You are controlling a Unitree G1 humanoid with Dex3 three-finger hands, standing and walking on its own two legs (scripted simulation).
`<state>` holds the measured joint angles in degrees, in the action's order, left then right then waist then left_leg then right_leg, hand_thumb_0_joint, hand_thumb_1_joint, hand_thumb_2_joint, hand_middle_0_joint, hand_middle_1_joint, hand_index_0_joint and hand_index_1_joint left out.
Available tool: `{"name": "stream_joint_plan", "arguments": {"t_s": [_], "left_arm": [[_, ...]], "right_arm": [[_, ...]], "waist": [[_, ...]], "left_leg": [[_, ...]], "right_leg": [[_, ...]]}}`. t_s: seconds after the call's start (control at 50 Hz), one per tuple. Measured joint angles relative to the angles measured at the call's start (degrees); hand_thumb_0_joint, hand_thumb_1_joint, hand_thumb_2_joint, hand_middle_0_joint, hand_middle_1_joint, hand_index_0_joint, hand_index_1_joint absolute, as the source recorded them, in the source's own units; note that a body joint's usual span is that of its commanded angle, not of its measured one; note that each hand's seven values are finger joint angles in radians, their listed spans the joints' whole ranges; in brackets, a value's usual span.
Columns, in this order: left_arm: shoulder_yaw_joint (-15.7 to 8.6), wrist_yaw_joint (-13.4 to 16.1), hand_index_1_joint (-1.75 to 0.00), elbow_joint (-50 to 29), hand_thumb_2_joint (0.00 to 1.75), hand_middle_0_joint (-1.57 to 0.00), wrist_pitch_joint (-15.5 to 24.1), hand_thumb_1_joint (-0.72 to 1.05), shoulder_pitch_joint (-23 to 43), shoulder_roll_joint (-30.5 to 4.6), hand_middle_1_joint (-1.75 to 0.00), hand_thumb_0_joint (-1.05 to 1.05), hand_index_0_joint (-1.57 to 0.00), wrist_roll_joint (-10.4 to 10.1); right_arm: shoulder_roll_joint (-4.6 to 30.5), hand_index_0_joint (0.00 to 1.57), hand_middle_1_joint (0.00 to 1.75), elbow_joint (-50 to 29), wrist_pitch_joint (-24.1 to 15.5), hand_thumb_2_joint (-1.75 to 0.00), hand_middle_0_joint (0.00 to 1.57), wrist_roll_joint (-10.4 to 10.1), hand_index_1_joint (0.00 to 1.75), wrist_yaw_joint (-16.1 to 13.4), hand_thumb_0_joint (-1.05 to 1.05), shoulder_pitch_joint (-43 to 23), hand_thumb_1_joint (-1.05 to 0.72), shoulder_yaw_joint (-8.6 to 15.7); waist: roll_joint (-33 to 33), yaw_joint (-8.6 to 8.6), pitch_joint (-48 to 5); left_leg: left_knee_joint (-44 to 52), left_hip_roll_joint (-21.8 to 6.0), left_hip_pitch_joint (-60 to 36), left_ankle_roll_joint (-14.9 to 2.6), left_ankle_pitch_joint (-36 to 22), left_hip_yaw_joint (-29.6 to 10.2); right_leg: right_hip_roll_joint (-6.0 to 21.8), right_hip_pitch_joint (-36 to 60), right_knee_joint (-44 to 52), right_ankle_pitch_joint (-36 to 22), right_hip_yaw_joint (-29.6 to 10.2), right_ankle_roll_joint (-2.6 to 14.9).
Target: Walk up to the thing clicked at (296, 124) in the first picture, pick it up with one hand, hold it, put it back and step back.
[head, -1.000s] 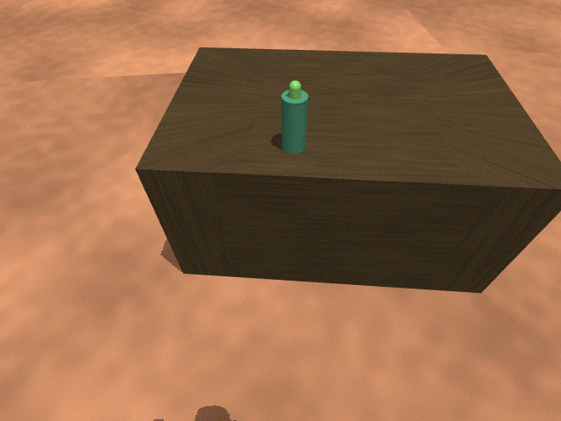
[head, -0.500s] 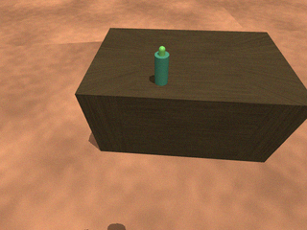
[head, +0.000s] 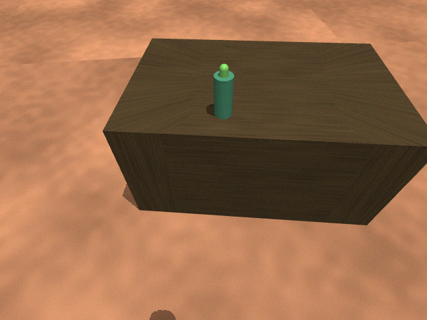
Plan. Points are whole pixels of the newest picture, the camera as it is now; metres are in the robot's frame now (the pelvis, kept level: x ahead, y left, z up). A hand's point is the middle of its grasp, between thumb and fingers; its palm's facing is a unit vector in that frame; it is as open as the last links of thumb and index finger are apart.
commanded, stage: stand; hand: left
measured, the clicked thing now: (223, 90) +0.87 +0.01 -0.08
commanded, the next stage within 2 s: walk up in 0.12 s
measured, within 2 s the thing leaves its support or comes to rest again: neither
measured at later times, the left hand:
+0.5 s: hand out of the picture +0.12 +0.21 -0.16, palm faces -0.05 -0.91 -0.42, open 7.4 cm
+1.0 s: hand (165, 228) +0.35 +0.16 -0.16, palm faces -0.13 -0.93 -0.34, open 7.4 cm
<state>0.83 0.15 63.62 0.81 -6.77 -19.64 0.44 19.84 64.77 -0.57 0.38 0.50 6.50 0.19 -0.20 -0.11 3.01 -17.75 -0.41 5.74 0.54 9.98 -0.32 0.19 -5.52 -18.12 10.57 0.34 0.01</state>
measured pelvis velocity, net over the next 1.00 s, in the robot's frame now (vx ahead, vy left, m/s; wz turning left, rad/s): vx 0.25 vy -0.10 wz -0.08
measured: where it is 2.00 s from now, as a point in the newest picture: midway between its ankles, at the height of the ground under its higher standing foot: (256, 292)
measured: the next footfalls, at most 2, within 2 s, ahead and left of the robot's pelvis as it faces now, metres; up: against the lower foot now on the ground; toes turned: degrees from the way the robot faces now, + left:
right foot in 0.42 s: +0.15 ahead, -0.22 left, +0.00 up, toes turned -6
left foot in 0.78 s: +0.31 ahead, +0.01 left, +0.00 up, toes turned -1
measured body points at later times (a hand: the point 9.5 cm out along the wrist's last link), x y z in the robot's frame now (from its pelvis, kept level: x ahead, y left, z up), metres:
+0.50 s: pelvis +0.07 -0.09 -0.03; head +0.08 -0.10 +0.42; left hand +0.13 +0.25 -0.13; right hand +0.09 -0.43 -0.15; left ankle +0.01 +0.08 -0.71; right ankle +0.11 -0.21 -0.75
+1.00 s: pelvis +0.25 -0.10 -0.01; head +0.28 -0.08 +0.44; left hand +0.36 +0.21 -0.14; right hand +0.28 -0.42 -0.10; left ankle +0.27 +0.02 -0.75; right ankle +0.26 -0.25 -0.69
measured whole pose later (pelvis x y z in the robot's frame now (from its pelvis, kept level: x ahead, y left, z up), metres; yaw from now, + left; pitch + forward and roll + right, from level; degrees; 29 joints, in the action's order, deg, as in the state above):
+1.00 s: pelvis +0.25 -0.10 -0.01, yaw -5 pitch -3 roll +0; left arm -3.0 -2.5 48.4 1.7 -16.0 -24.9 0.2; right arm 21.3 47.7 -5.7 0.4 2.0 19.0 3.0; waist 3.5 1.2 5.1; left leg -28.8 -1.5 10.1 -0.7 15.7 3.5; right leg 1.2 -25.9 -59.0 21.4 -3.6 1.9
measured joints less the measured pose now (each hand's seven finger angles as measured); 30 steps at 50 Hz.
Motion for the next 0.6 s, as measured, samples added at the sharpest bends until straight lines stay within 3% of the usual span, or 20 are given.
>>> {"name": "stream_joint_plan", "arguments": {"t_s": [0.14, 0.2, 0.28, 0.36, 0.4, 0.42, 0.44, 0.46, 0.52, 0.6], "left_arm": [[-0.7, -0.5, -0.3, -0.7, 0.89, -0.21, -0.2, 0.9, -0.4, -0.1, -0.3, 0.0, -0.2, 0.3], [-2.9, -2.4, -0.3, -2.9, 0.89, -0.21, -1.3, 0.9, -2.6, -1.2, -0.3, 0.0, -0.2, 1.6], [-4.8, -4.0, -0.3, -5.0, 0.89, -0.21, -2.2, 0.9, -4.1, -3.8, -0.3, 0.0, -0.2, 1.8], [-6.1, -5.4, -0.3, -7.3, 0.89, -0.21, -2.0, 0.9, -6.1, -5.7, -0.3, 0.0, -0.2, 1.6], [-6.5, -5.7, -0.3, -7.9, 0.89, -0.21, -1.6, 0.9, -7.4, -6.0, -0.3, 0.0, -0.2, 1.6], [-6.7, -5.5, -0.3, -8.0, 0.89, -0.21, -1.1, 0.9, -8.1, -6.1, -0.3, 0.0, -0.2, 1.7], [-7.0, -5.2, -0.3, -8.1, 0.89, -0.21, -0.4, 0.9, -8.4, -5.8, -0.3, 0.0, -0.2, 1.8], [-7.1, -4.7, -0.3, -8.4, 0.89, -0.21, 0.1, 0.9, -8.8, -5.4, -0.3, 0.0, -0.2, 2.0], [-6.5, -4.0, -0.3, -9.3, 0.89, -0.21, 0.4, 0.9, -10.3, -3.7, -0.3, 0.0, -0.2, 1.9], [-4.9, -3.7, -0.3, -10.0, 0.89, -0.21, 0.7, 0.9, -12.4, -1.8, -0.3, 0.0, -0.2, 0.9]], "right_arm": [[0.0, 0.2, 0.3, -0.7, -0.1, -0.9, 0.2, 0.3, 0.3, 0.2, 0.01, 0.4, -0.91, 0.4], [0.0, 0.2, 0.3, -3.1, -1.8, -0.9, 0.2, 1.2, 0.3, 0.7, 0.01, 2.8, -0.9, 2.1], [1.2, 0.21, 0.3, -5.1, -3.2, -0.9, 0.2, 1.7, 0.3, 0.4, 0.0, 6.3, -0.9, 3.7], [3.4, 0.21, 0.3, -5.7, -2.5, -0.9, 0.2, 2.5, 0.3, 0.7, 0.01, 8.5, -0.9, 4.9], [4.7, 0.21, 0.3, -6.3, -2.0, -0.9, 0.2, 2.6, 0.3, 0.9, 0.01, 9.0, -0.9, 5.4], [5.3, 0.21, 0.3, -6.7, -1.7, -0.9, 0.2, 2.6, 0.3, 0.9, 0.01, 9.1, -0.9, 5.5], [6.1, 0.2, 0.3, -7.1, -1.4, -0.9, 0.2, 2.5, 0.3, 0.7, 0.01, 9.2, -0.9, 5.6], [6.5, 0.2, 0.3, -7.3, -0.9, -0.9, 0.2, 2.3, 0.3, 0.5, 0.01, 9.2, -0.9, 5.6], [6.3, 0.2, 0.3, -7.6, 0.2, -0.9, 0.2, 1.4, 0.3, 0.7, 0.01, 8.7, -0.91, 5.3], [5.4, 0.2, 0.3, -9.6, -1.1, -0.9, 0.2, 0.3, 0.3, 1.6, 0.01, 8.0, -0.91, 4.3]], "waist": [[0.2, -0.1, -0.2], [1.0, -0.35, -1.3], [1.7, 0.42, -0.8], [1.7, -0.33, 0.6], [1.2, -0.59, 1.0], [0.7, -0.66, 1.3], [-0.8, -0.53, 1.8], [-2.2, -0.46, 2.1], [-3.0, -1.82, 2.0], [-2.9, -2.58, 1.7]], "left_leg": [[-0.8, -0.1, 0.3, -0.37, 1.1, 0.1], [-3.3, -0.1, 1.0, -1.63, 4.4, 1.2], [-3.1, -1.0, 0.2, -1.57, 4.1, 1.4], [-4.5, -2.8, -1.9, 0.16, 6.6, 2.6], [-7.8, -4.1, -2.2, 0.79, 9.6, 3.3], [-11.3, -5.1, -1.6, 0.33, 12.2, 3.3], [-16.7, -6.6, 0.0, -1.23, 15.3, 2.1], [-23.8, -7.0, 2.6, -2.15, 18.3, -0.1], [-39.8, -3.0, 10.2, -2.12, 19.4, -2.1], [-42.5, -1.2, 17.4, -2.04, 14.1, 0.1]], "right_leg": [[-0.1, -0.5, -1.2, 1.4, -0.1, 0.35], [-0.4, -6.1, -14.1, 11.7, -1.2, 1.2], [0.1, -14.6, -29.6, 13.6, -3.7, 1.51], [3.4, -16.5, -25.0, 12.6, -3.5, 1.15], [4.4, -15.0, -18.8, 9.3, -2.5, 1.11], [4.1, -14.0, -16.7, 5.1, -2.0, 0.36], [2.7, -13.6, -17.6, 2.6, -0.9, -0.4], [1.5, -13.6, -19.6, 3.9, 0.3, -0.59], [0.2, -11.5, -19.8, 6.7, 1.0, 0.65], [-0.9, -6.2, -12.8, 5.4, 1.2, 1.79]]}}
